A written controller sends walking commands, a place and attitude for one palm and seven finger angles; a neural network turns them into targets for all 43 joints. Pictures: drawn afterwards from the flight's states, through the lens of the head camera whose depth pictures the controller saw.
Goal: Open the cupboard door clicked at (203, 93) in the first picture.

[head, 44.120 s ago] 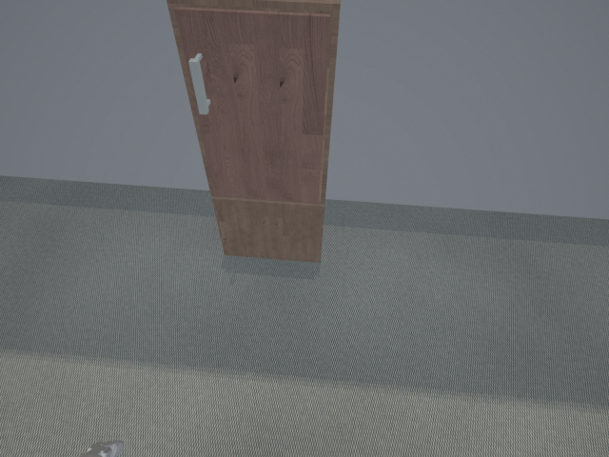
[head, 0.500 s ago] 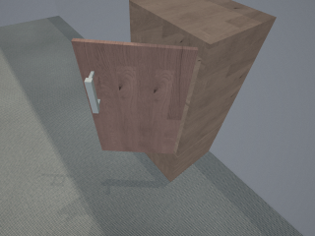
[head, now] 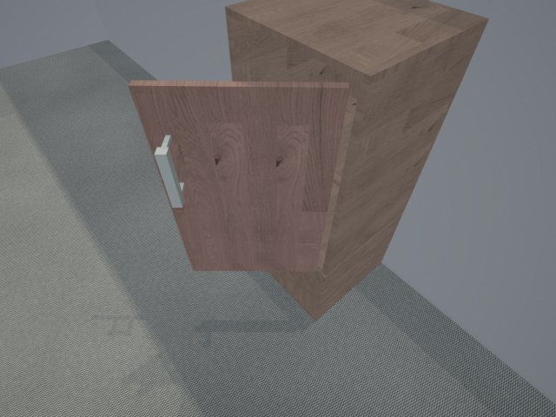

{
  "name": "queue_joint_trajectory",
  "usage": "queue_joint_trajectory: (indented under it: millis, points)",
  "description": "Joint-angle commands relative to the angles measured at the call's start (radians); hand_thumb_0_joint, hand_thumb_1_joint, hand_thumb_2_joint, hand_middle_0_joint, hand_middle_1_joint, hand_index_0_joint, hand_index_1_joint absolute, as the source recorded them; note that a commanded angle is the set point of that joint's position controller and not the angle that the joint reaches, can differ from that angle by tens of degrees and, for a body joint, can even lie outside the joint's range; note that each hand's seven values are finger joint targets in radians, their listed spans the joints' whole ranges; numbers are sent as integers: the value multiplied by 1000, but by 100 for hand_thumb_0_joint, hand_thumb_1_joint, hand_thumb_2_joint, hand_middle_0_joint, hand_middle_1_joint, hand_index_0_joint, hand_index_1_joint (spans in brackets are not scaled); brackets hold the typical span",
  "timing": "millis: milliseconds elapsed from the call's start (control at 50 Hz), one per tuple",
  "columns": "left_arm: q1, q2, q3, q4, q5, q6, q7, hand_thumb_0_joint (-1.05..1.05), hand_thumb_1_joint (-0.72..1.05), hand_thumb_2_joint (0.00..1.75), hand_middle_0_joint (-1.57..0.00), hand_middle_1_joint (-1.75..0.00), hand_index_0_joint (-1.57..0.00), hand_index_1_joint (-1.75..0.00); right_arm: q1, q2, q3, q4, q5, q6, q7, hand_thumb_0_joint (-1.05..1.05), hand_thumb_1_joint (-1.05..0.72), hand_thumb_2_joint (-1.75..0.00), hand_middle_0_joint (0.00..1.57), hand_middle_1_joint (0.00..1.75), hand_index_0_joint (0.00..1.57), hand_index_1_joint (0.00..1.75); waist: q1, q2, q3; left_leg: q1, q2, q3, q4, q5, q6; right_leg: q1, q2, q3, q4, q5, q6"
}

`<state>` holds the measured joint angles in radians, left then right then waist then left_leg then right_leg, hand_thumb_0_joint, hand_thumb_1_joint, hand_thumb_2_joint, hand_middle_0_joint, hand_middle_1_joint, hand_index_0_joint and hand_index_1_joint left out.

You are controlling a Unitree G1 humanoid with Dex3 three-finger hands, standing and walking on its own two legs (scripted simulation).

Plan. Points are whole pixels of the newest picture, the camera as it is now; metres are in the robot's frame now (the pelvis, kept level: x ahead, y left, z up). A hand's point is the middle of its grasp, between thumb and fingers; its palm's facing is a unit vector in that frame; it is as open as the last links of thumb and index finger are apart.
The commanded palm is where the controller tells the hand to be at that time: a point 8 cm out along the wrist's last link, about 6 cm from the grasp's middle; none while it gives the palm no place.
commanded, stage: look again from close up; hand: left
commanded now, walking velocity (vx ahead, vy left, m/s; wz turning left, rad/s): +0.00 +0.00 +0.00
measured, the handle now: (172, 172) +0.54 +0.25 +0.02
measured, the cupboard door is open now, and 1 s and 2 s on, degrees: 49 49 49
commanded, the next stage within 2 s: raise the hand with hooked fingers in 0.52 s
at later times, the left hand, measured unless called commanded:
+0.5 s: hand out of the picture +0.03 +0.17 -0.17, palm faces +0.02 -0.98 -0.22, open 7.3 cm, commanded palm none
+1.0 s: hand (182, 355) +0.21 +0.16 -0.03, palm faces +0.03 -1.00 +0.01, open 8.3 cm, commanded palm +0.15 +0.23 -0.04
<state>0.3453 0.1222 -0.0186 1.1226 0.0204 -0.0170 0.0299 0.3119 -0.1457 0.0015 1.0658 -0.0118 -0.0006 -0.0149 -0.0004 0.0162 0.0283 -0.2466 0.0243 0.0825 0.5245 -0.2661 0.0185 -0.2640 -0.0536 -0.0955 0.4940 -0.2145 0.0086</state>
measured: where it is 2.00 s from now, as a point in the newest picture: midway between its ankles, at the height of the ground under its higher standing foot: outside the picture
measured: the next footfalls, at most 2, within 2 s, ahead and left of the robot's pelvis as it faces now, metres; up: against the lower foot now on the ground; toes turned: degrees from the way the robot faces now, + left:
none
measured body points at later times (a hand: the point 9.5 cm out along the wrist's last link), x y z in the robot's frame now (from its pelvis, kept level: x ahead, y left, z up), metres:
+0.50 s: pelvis +0.02 +0.00 +0.00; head +0.03 -0.02 +0.45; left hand +0.03 +0.22 -0.15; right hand +0.01 -0.21 -0.16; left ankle +0.01 +0.10 -0.74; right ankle +0.03 -0.13 -0.74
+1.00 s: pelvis +0.00 -0.02 -0.05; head +0.04 -0.01 +0.40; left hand +0.20 +0.21 -0.03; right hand +0.23 -0.28 -0.08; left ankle +0.01 +0.10 -0.74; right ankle +0.03 -0.13 -0.74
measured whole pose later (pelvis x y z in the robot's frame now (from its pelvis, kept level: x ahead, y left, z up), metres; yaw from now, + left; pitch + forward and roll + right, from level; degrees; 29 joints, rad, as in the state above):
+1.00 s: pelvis +0.00 -0.02 -0.05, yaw +0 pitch +10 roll +1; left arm 0.36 0.16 0.16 0.21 -0.23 -0.58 -0.28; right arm 0.13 -0.26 -0.08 0.57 0.02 -0.28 0.00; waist -0.01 -0.06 -0.11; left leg -0.65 0.05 0.07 0.94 -0.46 -0.01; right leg -0.69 -0.07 -0.09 0.96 -0.44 -0.02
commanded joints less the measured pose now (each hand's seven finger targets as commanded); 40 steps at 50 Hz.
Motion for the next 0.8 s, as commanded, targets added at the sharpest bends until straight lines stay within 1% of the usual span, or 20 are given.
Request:
queue_joint_trajectory:
  millis: [0, 60, 100, 200, 260, 340, 400, 480, 520, 580, 600, 620, 640, 660, 680, 700, 720, 740, 760, 780]
  points:
    - [19, 117, 22, -58, -2, -15, 9, 0, 90, 90, -20, -30, -20, -30, 68, -78, -6, -63, -4, -31, 2, 0, -90, -90, 20, 30, 20, 30, -11, 52, 28, -83, 85, -133, -168, -46, 16, 3, -51, 82, -66, -107, -49]
    - [24, 101, 19, -50, -3, -14, 5, 0, 90, 90, -20, -30, -20, -30, 70, -80, -4, -64, -2, -36, -2, 0, -90, -90, 20, 30, 20, 30, 0, -28, 70, -108, 85, -137, -195, -35, 25, 30, -50, 75, -66, -61, -45]
    - [21, 98, 19, -50, -6, -14, 5, 0, 90, 90, -20, -30, -20, -30, 80, -86, 0, -51, -3, -39, -3, 0, -90, -90, 20, 30, 20, 30, 1, -38, 72, -89, 82, -130, -199, 4, 24, 35, -54, 80, -64, -30, -42]
    - [9, 106, 24, -53, -9, -14, 7, 0, 90, 90, -20, -30, -20, -30, 84, -83, 4, -26, -4, -41, -5, 0, -90, -90, 20, 30, 20, 30, 7, -36, 67, -45, 75, -109, -194, 88, 19, 54, -65, 82, -71, 29, -39]
    - [-1, 109, 26, -56, -8, -11, 7, 0, 90, 90, -20, -30, -20, -30, 83, -78, 4, -12, -5, -39, -6, 0, -90, -90, 20, 30, 20, 30, 6, -31, 68, -27, 78, -102, -202, 86, 18, 52, -65, 81, -78, 27, -38]
    - [-10, 117, 29, -56, -10, -10, 7, 0, 90, 90, -20, -30, -20, -30, 75, -83, 4, 0, -4, -38, -6, 0, -90, -90, 20, 30, 20, 30, 6, -21, 44, -8, 77, -94, -196, 105, 14, 69, -70, 85, -80, 47, -38]
    - [-11, 121, 31, -52, -9, -13, 7, 0, 90, 90, -20, -30, -20, -30, 67, -79, 3, 9, -4, -38, -7, 0, -90, -90, 20, 30, 20, 30, 6, -34, 31, 10, 75, -87, -186, 123, 11, 76, -74, 89, -87, 72, -39]
    - [-13, 120, 29, -45, -8, -13, 7, 0, 90, 90, -20, -30, -20, -30, 54, -78, 1, 21, -3, -34, -8, 0, -90, -90, 20, 30, 20, 30, 4, -17, 38, 27, 76, -81, -186, 129, 9, 69, -75, 94, -97, 85, -40]
    - [-12, 120, 30, -41, -9, -13, 6, 0, 90, 90, -20, -30, -20, -30, 51, -77, 1, 24, -2, -32, -8, 0, -90, -90, 20, 30, 20, 30, 2, -31, 39, 31, 76, -77, -185, 114, 6, 64, -76, 97, -107, 72, -41]
    - [-7, 119, 28, -35, -8, -16, 7, 0, 90, 90, -20, -30, -20, -30, 46, -76, -1, 31, -2, -33, -9, 0, -90, -90, 20, 30, 20, 30, 3, -26, 23, 50, 77, -76, -180, 144, 6, 78, -78, 99, -109, 111, -41]
    - [62, 153, 29, 2, 0, -22, 46, 0, 90, 90, -20, -30, -20, -30, -40, -128, -14, -33, 9, -38, -4, 0, -90, -90, 20, 30, 20, 30, 32, -154, 20, -18, 108, -59, 17, 207, -20, 89, -121, 145, -76, 489, -28]
    - [-713, 355, 140, -1525, -202, -254, 35, 0, 88, 89, -20, -32, -20, -32, -49, -295, -29, -373, 57, -188, -51, 0, -90, -90, 20, 30, 20, 30, -85, 88, -463, 219, -15, -66, -104, 243, 8, 165, -12, 80, -7, 323, -36]
    - [-256, 287, 124, -1252, -120, -196, 80, 0, 85, 88, -20, -33, -20, -33, -142, -207, -5, -328, 47, -272, -84, 0, -90, -90, 20, 30, 20, 30, 14, 234, -417, 231, -1, -35, -124, 326, 14, 137, 28, 69, 20, 138, -60]
    - [-218, 226, 97, -1149, -138, -140, 128, 0, 83, 87, -21, -34, -21, -34, -128, -216, -19, -265, 53, -294, -80, 0, -90, -90, 20, 30, 20, 30, -10, 234, -301, 131, 6, -41, -104, 224, -16, 81, 17, 33, 14, 50, -46]
    - [46, 3, -19, -960, -148, -39, 128, 0, 81, 86, -21, -36, -21, -36, -97, -166, -26, -255, 69, -292, -71, 0, -90, -90, 20, 30, 20, 30, -25, 106, -146, 42, 13, -64, -122, 122, -11, 13, 23, 12, -1, 8, -35]
    - [-86, -10, -52, -1138, -195, -63, 101, 0, 78, 85, -21, -37, -21, -37, -126, -198, -22, -337, 84, -305, -70, 0, -90, -90, 20, 30, 20, 30, -35, 33, -8, -21, 10, -91, -121, 33, -4, -35, 17, 3, -13, -35, -21]
    - [-94, 73, 28, -1169, -193, -116, 88, 0, 76, 84, -21, -39, -21, -39, -134, -229, -41, -357, 75, -324, -76, 0, -90, -90, 20, 30, 20, 30, -45, -27, -14, -43, 1, -90, -86, -32, 0, -82, 19, 4, -25, -108, -18]
    - [-75, 82, 45, -1151, -184, -171, 74, 0, 74, 83, -21, -40, -21, -40, -136, -234, -47, -385, 60, -339, -77, 0, -90, -90, 20, 30, 20, 30, -53, -98, 30, -98, -13, -94, -48, -68, 3, -145, 23, -3, -16, -170, -15]
    - [-43, 93, 76, -1086, -178, -215, 56, 0, 71, 82, -21, -42, -21, -42, -136, -237, -52, -413, 50, -343, -72, 0, -90, -90, 20, 30, 20, 30, -47, -131, 44, -144, -28, -88, 2, -83, 2, -199, 22, -1, 6, -216, -15]
    - [4, 76, 104, -1015, -180, -267, 26, 0, 69, 81, -22, -43, -22, -43, -128, -229, -62, -435, 35, -342, -64, 0, -90, -90, 20, 30, 20, 30, -28, -221, 26, -198, -35, -87, 46, -75, -6, -242, 27, -7, 42, -247, -14]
